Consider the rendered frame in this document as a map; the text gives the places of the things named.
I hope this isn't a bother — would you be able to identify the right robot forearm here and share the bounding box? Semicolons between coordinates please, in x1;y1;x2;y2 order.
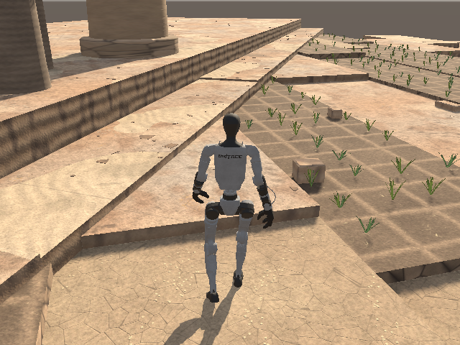
257;175;272;211

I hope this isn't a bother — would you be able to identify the right robot upper arm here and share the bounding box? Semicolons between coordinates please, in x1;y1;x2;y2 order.
246;144;264;186

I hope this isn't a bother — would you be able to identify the robot right hand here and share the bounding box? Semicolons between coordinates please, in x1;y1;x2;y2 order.
257;208;274;229

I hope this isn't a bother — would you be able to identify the robot left foot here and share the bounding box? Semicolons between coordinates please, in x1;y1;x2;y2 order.
206;290;219;303

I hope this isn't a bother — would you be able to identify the left robot upper arm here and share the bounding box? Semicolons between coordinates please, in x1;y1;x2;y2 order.
196;144;216;182

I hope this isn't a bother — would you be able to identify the robot torso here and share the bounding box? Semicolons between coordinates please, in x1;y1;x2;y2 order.
214;141;247;216

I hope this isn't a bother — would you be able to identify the robot left hand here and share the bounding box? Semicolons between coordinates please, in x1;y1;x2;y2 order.
192;190;209;203

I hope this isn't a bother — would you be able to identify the left robot forearm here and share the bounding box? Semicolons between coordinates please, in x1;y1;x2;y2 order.
193;172;204;193

